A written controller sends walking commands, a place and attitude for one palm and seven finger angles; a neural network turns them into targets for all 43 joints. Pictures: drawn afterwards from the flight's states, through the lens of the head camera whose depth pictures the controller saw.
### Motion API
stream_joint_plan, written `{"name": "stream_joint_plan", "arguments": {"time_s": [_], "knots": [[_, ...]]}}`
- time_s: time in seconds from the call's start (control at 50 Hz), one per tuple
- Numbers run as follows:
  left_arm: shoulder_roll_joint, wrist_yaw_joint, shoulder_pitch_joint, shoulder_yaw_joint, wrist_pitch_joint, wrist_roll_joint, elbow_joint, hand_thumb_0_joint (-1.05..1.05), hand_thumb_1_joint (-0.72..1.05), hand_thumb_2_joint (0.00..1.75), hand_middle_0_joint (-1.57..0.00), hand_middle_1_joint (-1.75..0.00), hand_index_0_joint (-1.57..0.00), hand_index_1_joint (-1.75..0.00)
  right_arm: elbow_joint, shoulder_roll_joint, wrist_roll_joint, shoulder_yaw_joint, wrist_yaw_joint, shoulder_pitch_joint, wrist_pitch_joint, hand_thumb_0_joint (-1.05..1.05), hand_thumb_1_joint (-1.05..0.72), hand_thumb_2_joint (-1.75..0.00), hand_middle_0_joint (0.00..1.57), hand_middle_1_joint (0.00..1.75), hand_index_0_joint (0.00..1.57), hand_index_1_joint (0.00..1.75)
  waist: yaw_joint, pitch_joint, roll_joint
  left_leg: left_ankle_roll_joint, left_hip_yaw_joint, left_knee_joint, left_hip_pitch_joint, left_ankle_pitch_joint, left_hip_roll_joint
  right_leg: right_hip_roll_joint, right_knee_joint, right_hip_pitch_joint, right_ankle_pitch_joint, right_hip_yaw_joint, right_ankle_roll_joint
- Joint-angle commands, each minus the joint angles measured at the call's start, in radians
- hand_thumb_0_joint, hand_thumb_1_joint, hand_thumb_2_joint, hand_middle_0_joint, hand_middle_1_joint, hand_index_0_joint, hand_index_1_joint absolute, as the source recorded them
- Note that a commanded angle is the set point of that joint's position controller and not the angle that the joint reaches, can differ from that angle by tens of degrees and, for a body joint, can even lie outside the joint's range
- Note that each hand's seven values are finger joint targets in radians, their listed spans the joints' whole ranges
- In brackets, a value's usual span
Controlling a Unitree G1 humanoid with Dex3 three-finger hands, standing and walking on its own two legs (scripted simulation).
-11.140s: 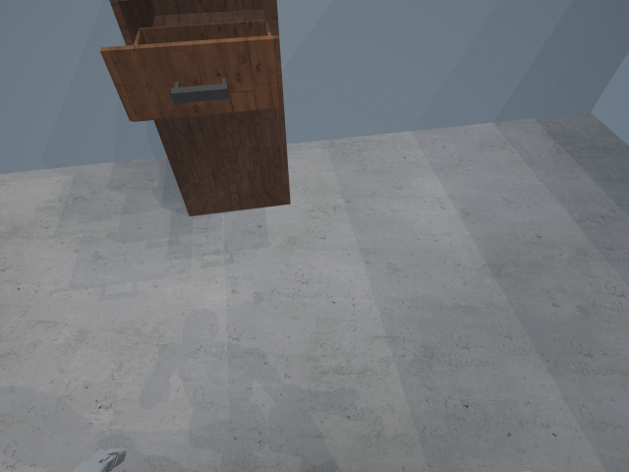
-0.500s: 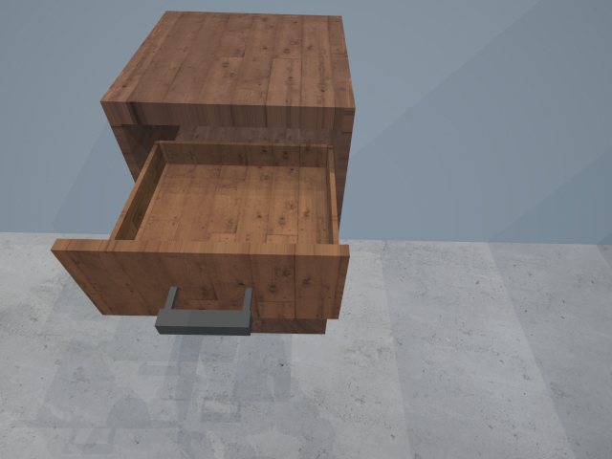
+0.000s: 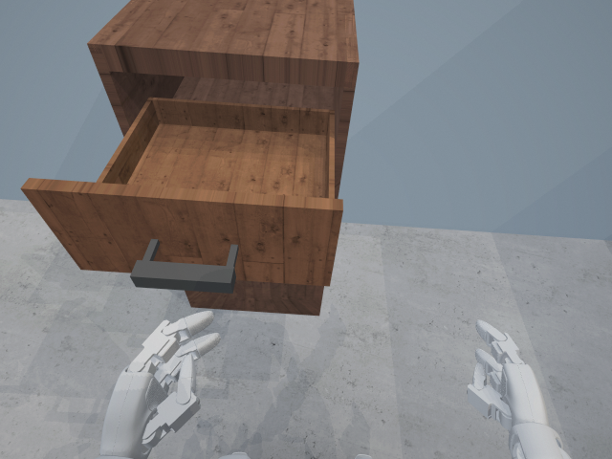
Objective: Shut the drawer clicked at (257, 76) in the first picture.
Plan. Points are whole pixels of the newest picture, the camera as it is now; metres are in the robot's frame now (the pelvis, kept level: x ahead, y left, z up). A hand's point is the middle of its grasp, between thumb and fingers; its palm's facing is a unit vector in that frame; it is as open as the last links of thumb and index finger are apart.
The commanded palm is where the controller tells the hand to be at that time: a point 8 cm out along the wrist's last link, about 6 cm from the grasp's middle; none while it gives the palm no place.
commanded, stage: raise the hand and make a fist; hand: left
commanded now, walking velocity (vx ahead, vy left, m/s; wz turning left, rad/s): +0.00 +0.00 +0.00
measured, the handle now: (189, 262) +0.36 +0.19 +0.05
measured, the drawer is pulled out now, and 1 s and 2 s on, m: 0.29 0.29 0.29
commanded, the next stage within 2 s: bring the fist close to the handle in 1.50 s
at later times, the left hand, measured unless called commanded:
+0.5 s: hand (154, 379) +0.19 +0.17 +0.08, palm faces +0.04 -1.00 -0.06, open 3.6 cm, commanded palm +0.14 +0.22 +0.09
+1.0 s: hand (143, 369) +0.18 +0.17 +0.13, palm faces +0.02 -1.00 -0.04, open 3.2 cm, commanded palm +0.14 +0.22 +0.14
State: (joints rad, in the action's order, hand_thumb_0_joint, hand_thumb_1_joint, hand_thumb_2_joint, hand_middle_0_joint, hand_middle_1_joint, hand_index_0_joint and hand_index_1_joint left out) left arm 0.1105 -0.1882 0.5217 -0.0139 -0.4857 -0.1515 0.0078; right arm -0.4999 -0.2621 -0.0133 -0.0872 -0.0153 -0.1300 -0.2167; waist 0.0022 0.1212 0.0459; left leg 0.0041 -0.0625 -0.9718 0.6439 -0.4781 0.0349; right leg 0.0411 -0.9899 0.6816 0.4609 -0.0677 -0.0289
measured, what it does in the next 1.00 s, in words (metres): stands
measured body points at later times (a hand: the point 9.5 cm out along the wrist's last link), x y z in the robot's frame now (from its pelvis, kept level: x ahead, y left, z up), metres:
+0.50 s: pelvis +0.02 +0.00 +0.01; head +0.06 -0.01 +0.46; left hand +0.18 +0.23 +0.08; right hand +0.17 -0.24 -0.08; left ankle +0.01 +0.12 -0.68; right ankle +0.02 -0.10 -0.68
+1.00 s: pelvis +0.03 +0.02 +0.02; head +0.04 +0.02 +0.47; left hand +0.18 +0.22 +0.13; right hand +0.25 -0.16 -0.03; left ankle +0.01 +0.12 -0.68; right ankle +0.02 -0.10 -0.68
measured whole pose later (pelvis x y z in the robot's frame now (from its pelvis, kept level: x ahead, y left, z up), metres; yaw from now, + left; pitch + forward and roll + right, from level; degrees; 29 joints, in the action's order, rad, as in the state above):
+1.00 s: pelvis +0.03 +0.02 +0.02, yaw +2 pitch +7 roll -2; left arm 0.17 -0.15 0.69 0.00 -0.18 -0.19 0.50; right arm -0.46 -0.19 -0.04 0.04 0.01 -0.21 -0.23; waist -0.04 0.11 -0.05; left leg -0.02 -0.02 -0.89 0.52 -0.48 0.02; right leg 0.05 -0.84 0.51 0.44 -0.11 0.01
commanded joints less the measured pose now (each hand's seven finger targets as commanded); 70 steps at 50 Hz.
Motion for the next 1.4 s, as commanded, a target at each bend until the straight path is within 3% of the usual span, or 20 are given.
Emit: {"name": "stream_joint_plan", "arguments": {"time_s": [0.0, 0.04, 0.08, 0.14, 0.2, 0.24, 0.26, 0.34, 0.38, 0.44, 0.52, 0.6, 0.64, 0.7, 0.74, 0.82, 0.86, 0.92, 1.14, 1.38], "knots": [[0.154, 0.04, 0.039, -0.156, -0.063, -0.057, 0.361, 0.0, 0.9, 0.9, -0.62, -0.75, -0.62, -0.75, 0.187, -0.062, -0.013, -0.002, 0.021, 0.012, -0.002, 0.0, -0.9, -0.9, 0.2, 0.3, 0.2, 0.3, -0.033, 0.133, -0.111, -0.023, 0.022, 0.069, 0.038, 0.186, -0.054, -0.026, 0.141, -0.115, -0.171, 0.081, -0.006], [0.179, 0.037, -0.053, -0.162, -0.11, -0.072, 0.466, 0.0, 0.9, 0.9, -0.66, -0.8, -0.66, -0.8, 0.17, -0.064, -0.007, 0.004, 0.034, -0.043, -0.01, 0.0, -0.9, -0.9, 0.2, 0.3, 0.2, 0.3, 0.019, 0.17, -0.089, -0.03, 0.042, 0.021, 0.028, 0.205, -0.041, -0.03, 0.142, -0.087, -0.193, 0.095, 0.006], [0.141, -0.013, -0.089, -0.096, -0.138, -0.087, 0.454, 0.0, 0.9, 0.9, -0.7, -0.84, -0.7, -0.84, 0.152, -0.067, -0.009, 0.018, 0.042, -0.043, -0.037, 0.0, -0.9, -0.9, 0.2, 0.3, 0.2, 0.3, 0.06, 0.134, -0.11, -0.032, 0.057, -0.019, 0.042, 0.188, -0.034, -0.028, 0.154, -0.036, -0.17, 0.107, 0.012], [0.155, -0.112, -0.15, -0.059, -0.11, -0.108, 0.376, 0.0, 0.9, 0.9, -0.76, -0.91, -0.76, -0.91, 0.125, -0.092, -0.018, 0.035, 0.054, -0.037, -0.078, 0.0, -0.9, -0.9, 0.2, 0.3, 0.2, 0.3, 0.091, 0.103, -0.072, -0.038, 0.069, -0.044, 0.08, 0.132, -0.03, -0.022, 0.19, -0.006, -0.069, 0.129, 0.019], [0.206, -0.164, -0.082, -0.127, 0.01, -0.13, 0.296, 0.0, 0.9, 0.9, -0.82, -0.97, -0.82, -0.97, 0.127, -0.096, -0.035, 0.035, 0.07, -0.031, -0.088, 0.0, -0.9, -0.9, 0.2, 0.3, 0.2, 0.3, 0.049, 0.149, -0.019, -0.036, 0.069, -0.008, 0.091, 0.124, -0.036, -0.004, 0.25, -0.104, -0.009, 0.156, 0.031], [0.258, -0.155, -0.014, -0.219, 0.099, -0.139, 0.257, 0.0, 0.9, 0.9, -0.86, -1.01, -0.86, -1.01, 0.126, -0.087, -0.041, 0.033, 0.076, -0.005, -0.08, 0.0, -0.9, -0.9, 0.2, 0.3, 0.2, 0.3, 0.003, 0.198, -0.009, -0.032, 0.068, 0.02, 0.075, 0.168, -0.041, 0.01, 0.26, -0.196, -0.072, 0.163, 0.041], [0.238, -0.145, 0.021, -0.224, 0.126, -0.147, 0.294, 0.0, 0.9, 0.9, -0.88, -1.04, -0.88, -1.04, 0.135, -0.074, -0.04, 0.035, 0.075, -0.006, -0.076, 0.0, -0.9, -0.9, 0.2, 0.3, 0.2, 0.3, -0.015, 0.223, -0.018, -0.03, 0.067, 0.042, 0.061, 0.192, -0.044, 0.021, 0.259, -0.238, -0.121, 0.154, 0.044], [0.232, -0.062, 0.132, -0.292, 0.147, -0.155, 0.325, 0.0, 0.9, 0.9, -0.96, -1.12, -0.96, -1.12, 0.118, -0.042, -0.035, 0.027, 0.075, 0.022, -0.07, 0.0, -0.9, -0.9, 0.2, 0.3, 0.2, 0.3, -0.051, 0.208, 0.062, -0.019, 0.077, 0.098, 0.032, 0.266, -0.038, 0.023, 0.23, -0.317, -0.338, 0.108, 0.051], [0.173, -0.049, 0.167, -0.222, 0.114, -0.142, 0.385, 0.0, 0.9, 0.9, -1.0, -1.17, -1.0, -1.17, 0.124, -0.037, -0.032, 0.026, 0.065, 0.009, -0.08, 0.0, -0.9, -0.9, 0.2, 0.3, 0.2, 0.3, -0.046, 0.165, 0.014, -0.021, 0.068, 0.125, -0.001, 0.294, -0.039, 0.013, 0.214, -0.286, -0.386, 0.073, 0.043], [0.183, -0.039, 0.167, -0.199, 0.073, -0.124, 0.399, 0.0, 0.9, 0.9, -1.06, -1.23, -1.06, -1.23, 0.116, -0.051, -0.029, 0.024, 0.06, 0.009, -0.096, 0.0, -0.9, -0.9, 0.2, 0.3, 0.2, 0.3, -0.025, 0.109, 0.039, -0.024, 0.068, 0.131, -0.003, 0.273, -0.036, 0.006, 0.229, -0.244, -0.32, 0.071, 0.042], [0.161, -0.045, 0.146, -0.139, 0.041, -0.119, 0.478, 0.0, 0.9, 0.9, -1.14, -1.32, -1.14, -1.32, 0.125, -0.068, -0.033, 0.024, 0.057, -0.022, -0.121, 0.0, -0.9, -0.9, 0.2, 0.3, 0.2, 0.3, -0.007, 0.11, -0.035, -0.03, 0.065, 0.148, -0.062, 0.25, -0.038, -0.01, 0.233, -0.188, -0.213, 0.036, 0.027], [0.15, -0.017, 0.166, -0.104, 0.041, -0.097, 0.565, 0.0, 0.9, 0.9, -1.22, -1.4, -1.22, -1.4, 0.133, -0.069, -0.032, 0.025, 0.051, -0.038, -0.123, 0.0, -0.9, -0.9, 0.2, 0.3, 0.2, 0.3, -0.01, 0.149, -0.088, -0.033, 0.072, 0.166, -0.117, 0.291, -0.033, -0.022, 0.209, -0.192, -0.248, 0.001, 0.017], [0.166, 0.008, 0.166, -0.117, 0.059, -0.079, 0.563, 0.0, 0.9, 0.9, -1.26, -1.45, -1.26, -1.45, 0.129, -0.068, -0.031, 0.025, 0.05, -0.035, -0.112, 0.0, -0.9, -0.9, 0.2, 0.3, 0.2, 0.3, -0.007, 0.13, -0.06, -0.033, 0.079, 0.173, -0.121, 0.302, -0.026, -0.026, 0.209, -0.191, -0.258, -0.008, 0.018], [0.125, 0.015, 0.193, -0.069, 0.096, -0.073, 0.593, 0.0, 0.9, 0.9, -1.32, -1.51, -1.32, -1.51, 0.158, -0.062, -0.033, 0.034, 0.045, -0.031, -0.1, 0.0, -0.9, -0.9, 0.2, 0.3, 0.2, 0.3, -0.015, 0.116, -0.085, -0.03, 0.08, 0.194, -0.136, 0.315, -0.024, -0.029, 0.208, -0.196, -0.27, -0.023, 0.017], [0.149, 0.026, 0.184, -0.084, 0.13, -0.058, 0.59, 0.0, 0.9, 0.9, -1.36, -1.56, -1.36, -1.56, 0.159, -0.063, -0.032, 0.039, 0.046, -0.02, -0.085, 0.0, -0.9, -0.9, 0.2, 0.3, 0.2, 0.3, -0.016, 0.088, -0.072, -0.032, 0.084, 0.205, -0.14, 0.316, -0.018, -0.031, 0.217, -0.201, -0.271, -0.024, 0.017], [0.124, 0.024, 0.185, -0.041, 0.187, -0.054, 0.662, 0.0, 0.9, 0.9, -1.4, -1.6, -1.4, -1.6, 0.185, -0.057, -0.034, 0.057, 0.04, -0.025, -0.077, 0.0, -0.9, -0.9, 0.2, 0.3, 0.2, 0.3, -0.02, 0.093, -0.102, -0.026, 0.093, 0.227, -0.179, 0.365, -0.011, -0.032, 0.219, -0.219, -0.296, -0.039, 0.016], [0.122, 0.031, 0.185, -0.042, 0.216, -0.049, 0.661, 0.0, 0.9, 0.9, -1.4, -1.6, -1.4, -1.6, 0.182, -0.056, -0.033, 0.063, 0.038, -0.025, -0.066, 0.0, -0.9, -0.9, 0.2, 0.3, 0.2, 0.3, -0.018, 0.075, -0.067, -0.027, 0.096, 0.234, -0.181, 0.367, -0.009, -0.037, 0.227, -0.225, -0.303, -0.042, 0.017], [0.119, 0.033, 0.185, -0.028, 0.238, -0.048, 0.721, 0.0, 0.9, 0.9, -1.4, -1.6, -1.4, -1.6, 0.194, -0.053, -0.034, 0.069, 0.036, -0.02, -0.068, 0.0, -0.9, -0.9, 0.2, 0.3, 0.2, 0.3, -0.022, 0.078, -0.09, -0.024, 0.097, 0.245, -0.203, 0.36, -0.008, -0.034, 0.234, -0.231, -0.292, -0.045, 0.017], [0.12, 0.053, 0.209, -0.028, 0.294, -0.041, 0.743, 0.0, 0.9, 0.9, -1.4, -1.6, -1.4, -1.6, 0.184, -0.055, -0.04, 0.08, 0.037, -0.005, -0.085, 0.0, -0.9, -0.9, 0.2, 0.3, 0.2, 0.3, -0.027, 0.033, -0.059, -0.021, 0.099, 0.283, -0.204, 0.304, -0.008, -0.036, 0.273, -0.26, -0.256, -0.047, 0.015], [0.145, 0.053, 0.183, -0.077, 0.242, -0.068, 0.718, 0.0, 0.9, 0.9, -1.4, -1.6, -1.4, -1.6, 0.166, -0.059, -0.04, 0.076, 0.048, -0.016, -0.119, 0.0, -0.9, -0.9, 0.2, 0.3, 0.2, 0.3, -0.028, 0.034, -0.062, -0.026, 0.077, 0.277, -0.196, 0.25, -0.024, -0.033, 0.312, -0.277, -0.226, -0.019, 0.016]]}}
